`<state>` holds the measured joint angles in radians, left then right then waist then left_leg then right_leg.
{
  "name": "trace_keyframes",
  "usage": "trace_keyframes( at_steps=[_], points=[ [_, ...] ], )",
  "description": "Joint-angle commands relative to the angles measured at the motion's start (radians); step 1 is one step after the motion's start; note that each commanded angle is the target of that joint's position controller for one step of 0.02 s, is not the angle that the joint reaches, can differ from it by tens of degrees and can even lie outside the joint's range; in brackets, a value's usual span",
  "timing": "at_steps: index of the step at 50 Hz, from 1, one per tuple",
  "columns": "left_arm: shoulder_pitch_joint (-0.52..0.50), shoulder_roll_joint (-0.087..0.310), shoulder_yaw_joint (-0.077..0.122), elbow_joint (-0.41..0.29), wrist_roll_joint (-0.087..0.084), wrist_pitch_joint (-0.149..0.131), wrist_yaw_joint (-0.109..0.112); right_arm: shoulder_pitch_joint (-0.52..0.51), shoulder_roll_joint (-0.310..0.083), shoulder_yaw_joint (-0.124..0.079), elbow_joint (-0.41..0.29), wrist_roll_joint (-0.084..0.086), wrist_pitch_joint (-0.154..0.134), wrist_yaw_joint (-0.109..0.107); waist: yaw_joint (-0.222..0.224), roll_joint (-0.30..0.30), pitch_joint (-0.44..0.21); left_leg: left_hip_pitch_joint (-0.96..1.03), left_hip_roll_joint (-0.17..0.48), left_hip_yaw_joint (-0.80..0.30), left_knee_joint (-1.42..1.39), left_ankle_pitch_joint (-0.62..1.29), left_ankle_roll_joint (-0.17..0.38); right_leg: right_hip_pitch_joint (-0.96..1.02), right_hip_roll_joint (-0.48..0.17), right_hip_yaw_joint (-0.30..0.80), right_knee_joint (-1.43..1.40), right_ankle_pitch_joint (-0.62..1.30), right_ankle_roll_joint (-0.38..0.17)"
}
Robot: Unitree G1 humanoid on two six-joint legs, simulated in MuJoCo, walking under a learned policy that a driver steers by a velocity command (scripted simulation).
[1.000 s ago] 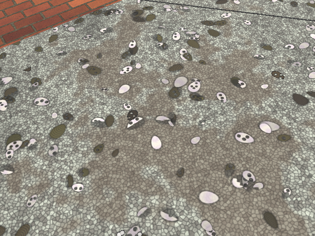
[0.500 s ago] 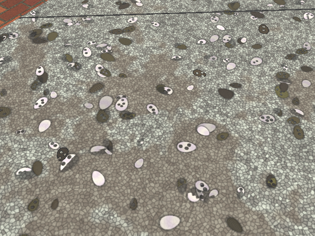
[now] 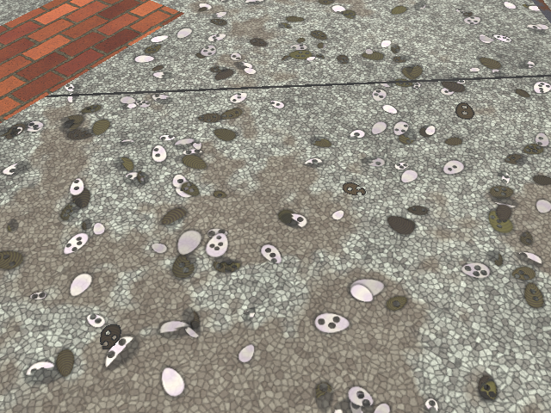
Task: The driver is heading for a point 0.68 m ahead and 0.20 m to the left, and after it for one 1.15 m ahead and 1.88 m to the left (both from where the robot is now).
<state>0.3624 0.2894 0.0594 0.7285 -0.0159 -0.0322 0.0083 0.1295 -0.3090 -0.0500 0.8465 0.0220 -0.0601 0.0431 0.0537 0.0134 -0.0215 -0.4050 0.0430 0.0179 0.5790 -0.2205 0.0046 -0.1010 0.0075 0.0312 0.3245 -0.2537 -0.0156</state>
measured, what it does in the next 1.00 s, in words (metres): walks ahead: left foot, then right foot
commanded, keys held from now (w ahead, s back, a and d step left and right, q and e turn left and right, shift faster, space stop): w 0.48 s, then w+q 0.52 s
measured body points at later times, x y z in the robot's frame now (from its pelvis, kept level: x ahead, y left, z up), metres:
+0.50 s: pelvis +0.22 +0.02 -0.01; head +0.26 +0.03 +0.44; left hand +0.47 +0.24 -0.09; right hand +0.18 -0.26 -0.14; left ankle +0.06 +0.13 -0.75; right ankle +0.41 -0.11 -0.72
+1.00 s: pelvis +0.50 +0.02 -0.01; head +0.52 +0.03 +0.44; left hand +0.48 +0.30 -0.14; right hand +0.73 -0.18 -0.11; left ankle +0.65 +0.19 -0.71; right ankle +0.41 -0.10 -0.75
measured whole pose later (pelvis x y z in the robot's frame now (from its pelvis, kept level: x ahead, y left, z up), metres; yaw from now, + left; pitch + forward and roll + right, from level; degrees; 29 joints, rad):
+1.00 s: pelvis +0.50 +0.02 -0.01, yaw +15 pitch +1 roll -3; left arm 0.30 0.27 0.08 0.85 0.00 -0.08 0.01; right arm 0.12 -0.27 -0.05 0.76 0.02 -0.03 0.04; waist 0.06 0.04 0.04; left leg -0.65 0.11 0.00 0.68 0.01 0.03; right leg 0.08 0.03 -0.26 0.21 -0.30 -0.01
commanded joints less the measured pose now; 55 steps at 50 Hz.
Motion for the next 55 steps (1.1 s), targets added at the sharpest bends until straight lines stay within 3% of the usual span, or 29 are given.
trace_keyframes(
  at_steps=[1,2,3,4,5,6,7,10,15,18,21,24,26,27,28,29,30,31,32,33,35,38,40,44,47,50,53,54,55],
  points=[
    [-0.043,0.163,0.045,-0.049,-0.007,-0.011,-0.003,-0.006,-0.085,-0.014,-0.045,0.003,-0.026,0.002,-0.059,-0.121,0.046,0.123,-0.02,0.025,-0.082,0.042,0.03,-0.122,-0.23,0.204,-0.089,-0.137,-0.168],
    [-0.043,0.137,0.035,-0.045,-0.001,-0.009,-0.004,0.075,-0.097,-0.022,-0.013,0.004,-0.027,-0.004,-0.095,-0.109,0.026,0.231,-0.031,0.029,-0.099,0.026,0.039,-0.171,-0.202,0.18,-0.023,-0.13,-0.147],
    [-0.048,0.09,0.019,-0.047,0.008,-0.011,-0.004,0.179,-0.131,-0.034,0.014,0.006,-0.029,-0.013,-0.139,-0.056,-0.011,0.378,0.032,-0.058,-0.134,-0.012,0.066,-0.259,-0.146,0.117,0.136,-0.104,-0.105],
    [-0.052,0.017,-0.002,-0.092,0.02,-0.026,-0.005,0.256,-0.244,-0.058,0.022,-0.006,-0.028,-0.022,-0.145,0.196,-0.056,0.557,0.247,-0.4,-0.249,-0.186,0.173,-0.502,-0.011,-0.03,0.491,-0.173,-0.023],
    [-0.079,0.076,0.012,-0.119,0.003,-0.043,0.006,0.31,-0.258,-0.063,0.028,-0.012,-0.031,-0.012,-0.177,0.26,-0.068,0.581,0.352,-0.699,-0.377,-0.412,0.282,-0.671,0.027,0.02,0.728,-0.332,0.001],
    [-0.082,0.136,0.029,-0.114,-0.02,-0.053,0.005,0.248,-0.195,-0.043,0.014,-0.014,-0.037,-0.011,-0.15,0.173,0.001,0.537,0.343,-0.661,-0.387,-0.477,0.271,-0.744,-0.038,0.073,0.832,-0.263,-0.015],
    [-0.091,0.141,0.031,-0.104,-0.023,-0.055,0.001,0.198,-0.148,-0.03,-0.002,-0.016,-0.039,-0.012,-0.126,0.142,0.042,0.49,0.297,-0.561,-0.387,-0.42,0.238,-0.759,-0.073,0.058,0.845,-0.172,-0.026],
    [-0.11,0.102,0.03,-0.091,0.005,-0.052,-0.004,0.13,-0.095,-0.011,-0.021,-0.027,-0.038,-0.016,-0.085,0.103,0.071,0.365,0.201,-0.352,-0.426,-0.131,0.195,-0.681,-0.131,0.043,0.756,0.012,-0.016],
    [-0.199,0.048,0.013,-0.12,0.011,-0.049,-0.006,0.174,-0.117,-0.015,-0.002,-0.017,-0.037,-0.034,-0.096,0.058,0.072,0.342,0.149,-0.166,-0.452,0.245,0.194,-0.652,-0.121,-0.004,0.53,0.201,0.033],
    [-0.305,0.017,-0.002,-0.147,0.003,-0.058,-0.022,0.224,-0.128,-0.015,0.015,-0.01,-0.03,-0.042,-0.132,0.062,0.091,0.324,0.13,-0.103,-0.463,0.27,0.18,-0.577,-0.092,-0.038,0.343,0.325,0.032],
    [-0.388,0.016,-0.006,-0.172,-0.005,-0.065,-0.042,0.281,-0.136,-0.017,0.038,-0.004,-0.018,-0.045,-0.155,0.052,0.12,0.374,0.164,-0.104,-0.452,0.262,0.183,-0.557,-0.071,-0.042,0.243,0.357,0.018],
    [-0.416,0.037,-0.002,-0.19,-0.006,-0.07,-0.059,0.295,-0.149,-0.025,0.053,0.001,-0.003,-0.049,-0.131,0.059,0.121,0.474,0.211,-0.109,-0.393,0.371,0.168,-0.549,-0.058,-0.032,0.189,0.282,-0.022],
    [-0.345,0.078,0.017,-0.179,0.0,-0.071,-0.056,0.289,-0.169,-0.033,0.052,0.001,0.005,-0.052,-0.073,0.082,0.06,0.502,0.211,-0.12,-0.275,0.648,0.15,-0.403,-0.015,-0.049,0.177,0.198,-0.053],
    [-0.214,0.115,0.037,-0.145,0.002,-0.07,-0.048,0.27,-0.172,-0.033,0.048,-0.001,0.011,-0.053,0.005,0.082,-0.025,0.473,0.179,-0.098,-0.123,0.783,0.132,-0.216,0.011,-0.071,0.153,0.205,-0.082],
    [-0.035,0.162,0.057,-0.101,0.007,-0.067,-0.034,0.256,-0.148,-0.022,0.03,-0.012,0.011,-0.053,0.088,0.067,-0.157,0.314,0.131,-0.081,0.102,0.677,0.101,0.092,-0.058,-0.013,0.192,0.227,-0.123],
    [0.088,0.268,0.08,-0.083,0.035,-0.061,-0.023,0.356,-0.025,0.013,-0.005,-0.028,-0.004,-0.047,0.063,-0.158,-0.349,-0.069,-0.013,-0.032,0.502,0.192,0.04,0.525,-0.345,0.373,0.21,0.15,-0.243],
    [0.109,0.201,0.063,-0.072,0.027,-0.057,-0.026,0.387,-0.028,0.019,0.018,-0.005,-0.023,-0.039,0.064,-0.276,-0.471,-0.224,-0.091,-0.147,0.701,-0.348,0.024,0.58,-0.454,0.702,0.037,-0.021,-0.314],
    [0.038,0.139,0.042,-0.074,0.021,-0.055,-0.023,0.288,-0.137,-0.016,-0.004,0.027,-0.031,-0.036,0.069,-0.18,-0.274,-0.315,-0.026,-0.169,0.763,-0.303,0.031,0.431,-0.411,0.571,-0.006,-0.098,-0.254],
    [-0.031,0.109,0.032,-0.073,0.015,-0.055,-0.019,0.209,-0.139,-0.018,-0.029,0.034,-0.033,-0.037,0.044,-0.134,-0.139,-0.325,0.025,-0.13,0.735,-0.212,0.034,0.272,-0.37,0.416,-0.036,-0.07,-0.217],
    [-0.089,0.081,0.023,-0.064,0.017,-0.06,-0.022,0.176,-0.117,-0.019,-0.035,0.022,-0.028,-0.041,0.008,-0.083,-0.053,-0.291,0.058,-0.118,0.679,-0.146,0.028,0.126,-0.326,0.313,-0.082,-0.001,-0.197],
    [-0.163,0.053,0.019,-0.051,0.027,-0.079,-0.028,0.224,-0.077,-0.024,-0.017,0.011,0.003,-0.047,-0.057,-0.117,0.003,-0.178,0.099,-0.125,0.616,-0.064,0.016,-0.037,-0.27,0.165,-0.159,0.079,-0.176],
    [-0.188,0.063,0.028,-0.019,0.03,-0.101,-0.029,0.217,-0.037,-0.024,-0.03,0.008,0.037,-0.053,-0.086,-0.092,0.052,-0.192,0.106,-0.13,0.572,0.002,-0.002,-0.112,-0.264,0.035,-0.218,0.189,-0.185],
    [-0.176,0.078,0.035,0.003,0.035,-0.102,-0.021,0.166,-0.038,-0.028,-0.055,0.003,0.04,-0.053,-0.079,-0.077,0.074,-0.251,0.107,-0.144,0.485,0.101,-0.01,-0.088,-0.257,-0.033,-0.227,0.235,-0.184],
    [-0.148,0.115,0.044,0.028,0.029,-0.09,-0.003,0.042,-0.015,-0.017,-0.096,-0.002,0.021,-0.023,-0.036,-0.048,0.098,-0.236,0.087,-0.074,0.229,0.295,-0.005,-0.039,-0.233,-0.158,-0.233,0.285,-0.159],
    [-0.089,0.143,0.054,0.058,0.016,-0.071,0.002,-0.063,-0.004,-0.008,-0.145,-0.002,0.019,-0.004,0.008,-0.026,0.129,-0.274,0.08,-0.033,0.121,0.291,0.014,0.067,-0.27,-0.191,-0.214,0.309,-0.156],
    [-0.059,0.164,0.064,0.079,0.0,-0.044,0.004,-0.118,-0.018,-0.011,-0.193,-0.001,0.021,0.013,0.015,-0.037,0.136,-0.308,0.059,0.006,0.064,0.183,0.048,0.194,-0.304,-0.214,-0.143,0.423,-0.138],
    [-0.089,0.204,0.074,0.072,-0.012,-0.019,0.011,-0.021,-0.071,-0.041,-0.203,0.001,0.03,0.017,-0.066,-0.09,0.033,-0.112,-0.041,0.093,0.062,0.027,0.106,0.232,-0.298,-0.254,0.09,0.897,-0.102],
    [-0.107,0.206,0.072,0.068,-0.018,-0.012,0.012,0.11,-0.114,-0.067,-0.175,0.005,0.033,0.011,-0.144,-0.084,-0.039,0.07,-0.089,0.11,0.019,0.04,0.139,0.183,-0.27,-0.278,0.275,0.953,-0.078],
    [-0.106,0.184,0.059,0.059,-0.011,-0.015,0.016,0.286,-0.186,-0.105,-0.131,0.007,0.04,-0.006,-0.229,-0.038,-0.131,0.368,-0.085,0.035,-0.029,0.085,0.184,-0.001,-0.229,-0.287,0.542,0.784,-0.033]
  ],
)
Velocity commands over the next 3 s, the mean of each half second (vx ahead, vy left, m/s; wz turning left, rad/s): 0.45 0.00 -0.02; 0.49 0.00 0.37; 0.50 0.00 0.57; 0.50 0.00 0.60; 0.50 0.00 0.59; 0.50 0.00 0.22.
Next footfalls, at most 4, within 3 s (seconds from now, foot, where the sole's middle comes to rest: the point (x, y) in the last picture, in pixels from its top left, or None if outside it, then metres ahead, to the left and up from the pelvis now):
0.06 left None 0.10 0.13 -0.78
0.56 right None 0.45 -0.10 -0.78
1.10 left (233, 345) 0.69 0.19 -0.78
1.58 right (265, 243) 1.04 0.13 -0.78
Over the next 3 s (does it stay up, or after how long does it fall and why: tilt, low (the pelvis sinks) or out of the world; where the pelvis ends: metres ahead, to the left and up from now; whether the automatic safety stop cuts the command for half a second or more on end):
stays up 1.27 0.75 -0.01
